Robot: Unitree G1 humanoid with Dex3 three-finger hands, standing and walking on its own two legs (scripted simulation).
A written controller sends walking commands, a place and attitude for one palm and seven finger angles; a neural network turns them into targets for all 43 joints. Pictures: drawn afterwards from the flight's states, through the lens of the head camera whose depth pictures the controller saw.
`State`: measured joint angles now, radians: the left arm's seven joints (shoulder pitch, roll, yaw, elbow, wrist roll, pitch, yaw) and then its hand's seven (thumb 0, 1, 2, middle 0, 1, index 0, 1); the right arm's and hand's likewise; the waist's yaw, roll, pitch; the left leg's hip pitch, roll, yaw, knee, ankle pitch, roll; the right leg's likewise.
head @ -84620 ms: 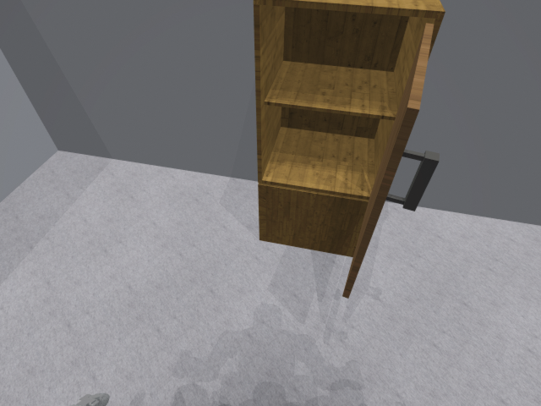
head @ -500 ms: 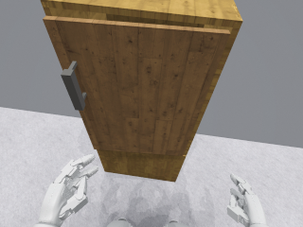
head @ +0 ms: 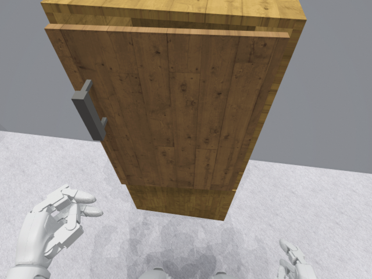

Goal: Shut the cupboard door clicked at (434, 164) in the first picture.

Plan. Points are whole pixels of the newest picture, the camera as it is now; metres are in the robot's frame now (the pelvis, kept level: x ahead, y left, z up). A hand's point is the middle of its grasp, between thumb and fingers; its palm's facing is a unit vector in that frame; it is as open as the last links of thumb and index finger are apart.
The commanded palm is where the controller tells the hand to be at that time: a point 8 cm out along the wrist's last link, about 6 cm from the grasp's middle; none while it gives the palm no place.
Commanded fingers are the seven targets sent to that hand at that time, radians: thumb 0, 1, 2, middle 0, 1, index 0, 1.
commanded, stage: raise the hand and make a fist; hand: left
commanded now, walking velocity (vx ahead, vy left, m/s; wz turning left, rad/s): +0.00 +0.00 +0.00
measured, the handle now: (93, 111) +0.44 +0.23 +0.11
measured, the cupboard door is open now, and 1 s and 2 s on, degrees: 4 4 4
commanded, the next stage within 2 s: bring the fist close to the handle in 1.04 s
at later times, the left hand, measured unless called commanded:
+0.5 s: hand (68, 215) +0.22 +0.22 +0.09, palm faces -0.04 -1.00 -0.04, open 3.1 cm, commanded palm +0.19 +0.28 +0.11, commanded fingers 0.00 0.90 0.90 -1.30 -1.50 -1.30 -1.50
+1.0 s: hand (58, 202) +0.23 +0.22 +0.12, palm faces +0.04 -1.00 -0.06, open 3.1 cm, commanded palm +0.20 +0.27 +0.12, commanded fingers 0.00 0.90 0.90 -1.30 -1.50 -1.30 -1.50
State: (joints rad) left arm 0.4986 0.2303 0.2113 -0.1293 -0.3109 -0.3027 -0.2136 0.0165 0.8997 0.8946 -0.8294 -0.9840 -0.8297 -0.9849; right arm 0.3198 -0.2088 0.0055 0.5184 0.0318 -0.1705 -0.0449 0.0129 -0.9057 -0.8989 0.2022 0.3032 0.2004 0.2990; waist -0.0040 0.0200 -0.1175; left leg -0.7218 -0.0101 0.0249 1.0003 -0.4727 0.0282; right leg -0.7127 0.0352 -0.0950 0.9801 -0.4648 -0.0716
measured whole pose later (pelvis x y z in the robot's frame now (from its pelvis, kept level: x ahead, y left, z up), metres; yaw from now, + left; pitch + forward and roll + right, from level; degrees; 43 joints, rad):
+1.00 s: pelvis +0.00 +0.03 +0.02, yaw +1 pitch +5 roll -2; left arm 0.35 0.27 0.19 -0.15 -0.29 -0.22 -0.21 0.02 0.90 0.90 -1.30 -1.50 -1.30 -1.50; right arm 0.29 -0.26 0.04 0.52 0.03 -0.21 -0.04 0.01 -0.91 -0.90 0.20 0.30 0.20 0.30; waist 0.01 0.03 -0.08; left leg -0.53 -0.03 0.02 0.86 -0.42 0.06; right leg -0.50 0.02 -0.09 0.80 -0.40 -0.04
